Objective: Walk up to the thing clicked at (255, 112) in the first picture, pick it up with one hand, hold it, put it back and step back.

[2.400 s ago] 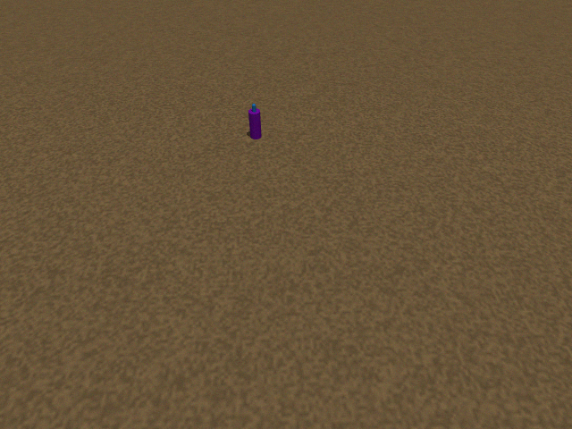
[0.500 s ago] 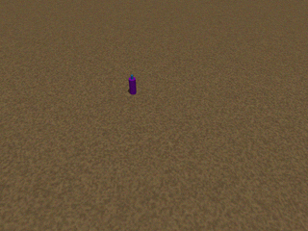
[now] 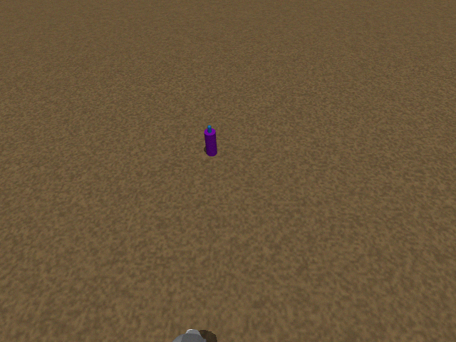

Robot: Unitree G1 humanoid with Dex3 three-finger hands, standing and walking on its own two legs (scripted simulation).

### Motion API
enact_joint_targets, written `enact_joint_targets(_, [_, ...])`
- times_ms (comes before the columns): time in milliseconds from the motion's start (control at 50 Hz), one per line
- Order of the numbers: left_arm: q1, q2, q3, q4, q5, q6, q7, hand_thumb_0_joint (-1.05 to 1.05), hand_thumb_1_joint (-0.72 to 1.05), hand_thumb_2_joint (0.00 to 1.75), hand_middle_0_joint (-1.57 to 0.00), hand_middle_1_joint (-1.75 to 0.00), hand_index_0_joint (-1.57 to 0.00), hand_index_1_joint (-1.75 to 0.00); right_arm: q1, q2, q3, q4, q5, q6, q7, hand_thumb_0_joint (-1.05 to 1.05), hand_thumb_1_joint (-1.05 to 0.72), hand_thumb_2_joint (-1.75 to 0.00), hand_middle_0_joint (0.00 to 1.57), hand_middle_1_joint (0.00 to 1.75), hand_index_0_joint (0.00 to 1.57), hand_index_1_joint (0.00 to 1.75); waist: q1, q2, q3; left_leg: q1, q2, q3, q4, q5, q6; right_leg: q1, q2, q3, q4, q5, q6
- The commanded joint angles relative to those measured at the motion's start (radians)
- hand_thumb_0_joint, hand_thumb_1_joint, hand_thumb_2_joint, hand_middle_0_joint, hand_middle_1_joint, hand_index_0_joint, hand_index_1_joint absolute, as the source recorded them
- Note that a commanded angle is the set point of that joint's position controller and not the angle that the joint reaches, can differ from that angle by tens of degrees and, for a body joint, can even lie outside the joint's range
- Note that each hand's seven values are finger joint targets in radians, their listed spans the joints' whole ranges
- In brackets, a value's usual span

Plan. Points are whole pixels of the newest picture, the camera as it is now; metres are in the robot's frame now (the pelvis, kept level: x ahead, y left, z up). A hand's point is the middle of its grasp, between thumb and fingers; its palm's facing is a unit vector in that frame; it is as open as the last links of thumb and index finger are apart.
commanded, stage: walk up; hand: left
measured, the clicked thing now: (210, 139) +1.33 +0.22 -0.67
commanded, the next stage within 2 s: none
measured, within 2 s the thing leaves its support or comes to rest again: neither
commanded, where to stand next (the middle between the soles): +0.98 +0.02 m, yaw -2 degrees
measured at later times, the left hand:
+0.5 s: hand (120, 255) +0.34 +0.29 -0.14, palm faces -0.09 -0.93 -0.35, open 7.4 cm
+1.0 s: hand (142, 202) +0.50 +0.28 -0.15, palm faces +0.01 -0.93 -0.36, open 7.4 cm
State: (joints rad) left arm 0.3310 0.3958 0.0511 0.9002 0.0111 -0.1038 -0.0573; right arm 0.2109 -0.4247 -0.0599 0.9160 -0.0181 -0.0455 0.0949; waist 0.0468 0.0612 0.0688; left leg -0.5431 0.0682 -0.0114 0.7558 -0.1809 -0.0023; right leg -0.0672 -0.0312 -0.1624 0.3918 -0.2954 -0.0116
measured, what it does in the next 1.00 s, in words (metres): walks ahead: left foot, then right foot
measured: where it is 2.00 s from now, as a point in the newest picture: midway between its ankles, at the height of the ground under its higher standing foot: (242, 222)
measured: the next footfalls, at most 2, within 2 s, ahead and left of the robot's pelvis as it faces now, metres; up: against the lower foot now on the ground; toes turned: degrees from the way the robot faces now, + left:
left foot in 0.12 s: +0.25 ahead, +0.12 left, +0.00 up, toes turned +5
right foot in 0.58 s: +0.46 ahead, -0.14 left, +0.00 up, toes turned -7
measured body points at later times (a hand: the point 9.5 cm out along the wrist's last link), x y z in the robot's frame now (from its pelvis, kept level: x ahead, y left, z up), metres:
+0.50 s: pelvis +0.25 +0.01 +0.00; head +0.27 +0.01 +0.45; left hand +0.34 +0.34 -0.11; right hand +0.29 -0.31 -0.11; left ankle +0.21 +0.12 -0.74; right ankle +0.40 -0.15 -0.71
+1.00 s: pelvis +0.47 +0.00 -0.01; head +0.47 +0.01 +0.44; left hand +0.50 +0.33 -0.12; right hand +0.56 -0.32 -0.11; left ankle +0.59 +0.12 -0.73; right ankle +0.42 -0.13 -0.74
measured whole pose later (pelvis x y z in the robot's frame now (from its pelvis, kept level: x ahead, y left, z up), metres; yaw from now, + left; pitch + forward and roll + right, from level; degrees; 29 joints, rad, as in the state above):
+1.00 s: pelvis +0.47 +0.00 -0.01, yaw +0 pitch -3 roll -2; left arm 0.34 0.43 0.05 0.88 0.01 -0.08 -0.06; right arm 0.26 -0.43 -0.07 0.91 -0.03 -0.06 0.09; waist 0.04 0.03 0.05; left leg -0.43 0.09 0.05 0.59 -0.19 0.01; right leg -0.12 -0.04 -0.13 0.52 -0.36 0.00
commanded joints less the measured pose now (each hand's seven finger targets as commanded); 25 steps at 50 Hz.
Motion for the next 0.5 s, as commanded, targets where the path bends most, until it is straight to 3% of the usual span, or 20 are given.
enact_joint_targets(0, [-0.025, 0.306, 0.086, -0.085, 0.003, -0.018, 0.019, 0.00, 0.90, 0.90, -0.20, -0.30, -0.20, -0.30, -0.115, -0.148, -0.047, -0.120, 0.004, -0.029, 0.008, 0.00, -0.90, -0.90, 0.20, 0.30, 0.20, 0.30, 0.007, -0.169, -0.020, 0.093, -0.001, 0.076, -0.167, 0.093, 0.028, -0.011, -0.221, 0.107, -0.130, 0.256, -0.153])
enact_joint_targets(20, [-0.019, 0.311, 0.086, -0.083, 0.001, -0.012, 0.020, 0.00, 0.90, 0.90, -0.20, -0.30, -0.20, -0.30, -0.111, -0.148, -0.052, -0.118, 0.003, -0.030, 0.006, 0.00, -0.90, -0.90, 0.20, 0.30, 0.20, 0.30, 0.003, -0.168, -0.019, 0.135, -0.005, 0.086, -0.179, 0.073, 0.039, -0.030, -0.231, 0.114, -0.107, 0.242, -0.157])
enact_joint_targets(40, [-0.038, 0.316, 0.085, -0.088, 0.000, -0.009, 0.023, 0.00, 0.90, 0.90, -0.20, -0.30, -0.20, -0.30, -0.065, -0.153, -0.058, -0.107, 0.002, -0.030, 0.004, 0.00, -0.90, -0.90, 0.20, 0.30, 0.20, 0.30, -0.029, -0.153, -0.031, 0.201, -0.016, 0.095, -0.194, 0.066, 0.051, -0.046, -0.239, 0.110, -0.058, 0.282, -0.156])
enact_joint_targets(60, [-0.054, 0.312, 0.081, -0.094, -0.003, -0.004, 0.027, 0.00, 0.90, 0.90, -0.20, -0.30, -0.20, -0.30, 0.022, -0.170, -0.068, -0.082, -0.003, -0.033, -0.002, 0.00, -0.90, -0.90, 0.20, 0.30, 0.20, 0.30, -0.081, -0.098, -0.073, 0.325, -0.029, 0.094, -0.236, 0.059, 0.067, -0.069, -0.220, 0.086, 0.084, 0.367, -0.143])
enact_joint_targets(80, [-0.019, 0.262, 0.060, -0.099, -0.004, 0.001, 0.031, 0.00, 0.90, 0.90, -0.20, -0.30, -0.20, -0.30, 0.155, -0.223, -0.090, -0.039, -0.018, -0.039, -0.014, 0.00, -0.90, -0.90, 0.20, 0.30, 0.20, 0.30, -0.131, 0.019, -0.162, 0.538, -0.044, 0.068, -0.234, -0.004, 0.108, -0.164, -0.162, 0.046, 0.335, 0.386, -0.114])
enact_joint_targets(100, [0.032, 0.190, 0.031, -0.104, -0.014, 0.004, 0.033, 0.00, 0.90, 0.90, -0.20, -0.30, -0.20, -0.30, 0.279, -0.300, -0.122, -0.023, -0.030, -0.043, -0.032, 0.00, -0.90, -0.90, 0.20, 0.30, 0.20, 0.30, -0.182, 0.204, -0.248, 0.726, 0.109, -0.173, -0.289, -0.202, 0.166, -0.363, -0.071, 0.020, 0.629, 0.199, -0.074])
enact_joint_targets(120, [0.052, 0.171, 0.026, -0.113, -0.027, 0.008, 0.030, 0.00, 0.90, 0.90, -0.20, -0.30, -0.20, -0.30, 0.259, -0.356, -0.131, -0.065, -0.016, -0.048, -0.045, 0.00, -0.90, -0.90, 0.20, 0.30, 0.20, 0.30, -0.158, 0.234, -0.255, 0.786, 0.327, -0.656, -0.453, -0.369, 0.229, -0.590, 0.081, 0.128, 0.795, -0.217, -0.045])
enact_joint_targets(140, [0.011, 0.285, 0.044, -0.096, -0.021, 0.012, 0.042, 0.00, 0.90, 0.90, -0.20, -0.30, -0.20, -0.30, 0.202, -0.367, -0.139, -0.086, 0.033, -0.044, -0.044, 0.00, -0.90, -0.90, 0.20, 0.30, 0.20, 0.30, -0.159, 0.092, -0.237, 0.685, 0.364, -0.690, -0.513, -0.414, 0.301, -0.586, 0.009, 0.238, 0.873, -0.200, -0.062])
enact_joint_targets(160, [0.012, 0.291, 0.032, -0.080, -0.022, 0.011, 0.039, 0.00, 0.90, 0.90, -0.20, -0.30, -0.20, -0.30, 0.129, -0.322, -0.121, -0.100, 0.039, -0.042, -0.050, 0.00, -0.90, -0.90, 0.20, 0.30, 0.20, 0.30, -0.121, 0.011, -0.149, 0.606, 0.328, -0.527, -0.505, -0.332, 0.266, -0.600, -0.024, 0.264, 0.887, -0.125, -0.053])
enact_joint_targets(180, [0.027, 0.271, 0.034, -0.063, -0.024, 0.009, 0.035, 0.00, 0.90, 0.90, -0.20, -0.30, -0.20, -0.30, 0.093, -0.281, -0.099, -0.109, 0.032, -0.045, -0.054, 0.00, -0.90, -0.90, 0.20, 0.30, 0.20, 0.30, -0.093, 0.002, -0.087, 0.543, 0.291, -0.402, -0.501, -0.220, 0.250, -0.592, -0.052, 0.272, 0.845, -0.073, -0.045])
enact_joint_targets(220, [0.057, 0.253, 0.037, -0.030, -0.022, 0.015, 0.024, 0.00, 0.90, 0.90, -0.20, -0.30, -0.20, -0.30, 0.062, -0.226, -0.072, -0.111, 0.031, -0.056, -0.056, 0.00, -0.90, -0.90, 0.20, 0.30, 0.20, 0.30, -0.059, 0.027, -0.030, 0.385, 0.229, -0.205, -0.515, -0.020, 0.208, -0.505, -0.090, 0.244, 0.723, -0.032, -0.028])
enact_joint_targets(240, [0.069, 0.239, 0.040, -0.024, -0.019, 0.019, 0.017, 0.00, 0.90, 0.90, -0.20, -0.30, -0.20, -0.30, 0.056, -0.225, -0.067, -0.112, 0.025, -0.063, -0.055, 0.00, -0.90, -0.90, 0.20, 0.30, 0.20, 0.30, -0.049, 0.043, -0.035, 0.344, 0.214, -0.162, -0.520, 0.037, 0.207, -0.453, -0.087, 0.235, 0.690, -0.023, -0.011])
enact_joint_targets(280, [0.050, 0.225, 0.038, -0.030, -0.009, 0.026, 0.003, 0.00, 0.90, 0.90, -0.20, -0.30, -0.20, -0.30, 0.058, -0.231, -0.071, -0.121, 0.020, -0.072, -0.053, 0.00, -0.90, -0.90, 0.20, 0.30, 0.20, 0.30, -0.048, 0.059, -0.034, 0.363, 0.196, -0.104, -0.537, 0.035, 0.217, -0.465, -0.101, 0.211, 0.591, 0.023, 0.008])
enact_joint_targets(340, [-0.046, 0.219, 0.044, -0.060, 0.001, 0.029, -0.014, 0.00, 0.90, 0.90, -0.20, -0.30, -0.20, -0.30, 0.061, -0.244, -0.076, -0.128, 0.015, -0.077, -0.047, 0.00, -0.90, -0.90, 0.20, 0.30, 0.20, 0.30, -0.070, 0.061, 0.015, 0.358, 0.199, -0.090, -0.585, -0.102, 0.240, -0.504, -0.119, 0.168, 0.438, 0.077, 0.020])
enact_joint_targets(380, [-0.101, 0.209, 0.047, -0.069, 0.002, 0.028, -0.024, 0.00, 0.90, 0.90, -0.20, -0.30, -0.20, -0.30, 0.066, -0.250, -0.077, -0.130, 0.019, -0.077, -0.044, 0.00, -0.90, -0.90, 0.20, 0.30, 0.20, 0.30, -0.078, 0.052, 0.034, 0.336, 0.186, -0.071, -0.592, -0.161, 0.221, -0.480, -0.113, 0.146, 0.343, 0.145, 0.008])
enact_joint_targets(420, [-0.128, 0.197, 0.049, -0.073, -0.001, 0.024, -0.028, 0.00, 0.90, 0.90, -0.20, -0.30, -0.20, -0.30, 0.060, -0.252, -0.076, -0.129, 0.019, -0.074, -0.044, 0.00, -0.90, -0.90, 0.20, 0.30, 0.20, 0.30, -0.070, 0.053, 0.028, 0.349, 0.177, -0.044, -0.561, -0.106, 0.201, -0.426, -0.103, 0.136, 0.243, 0.231, -0.003])
enact_joint_targets(480, [-0.147, 0.193, 0.057, -0.063, -0.002, 0.017, -0.025, 0.00, 0.90, 0.90, -0.20, -0.30, -0.20, -0.30, 0.080, -0.251, -0.076, -0.128, 0.017, -0.066, -0.046, 0.00, -0.90, -0.90, 0.20, 0.30, 0.20, 0.30, -0.068, 0.039, -0.019, 0.361, 0.170, -0.015, -0.475, 0.022, 0.183, -0.308, -0.055, 0.097, 0.193, 0.214, -0.014])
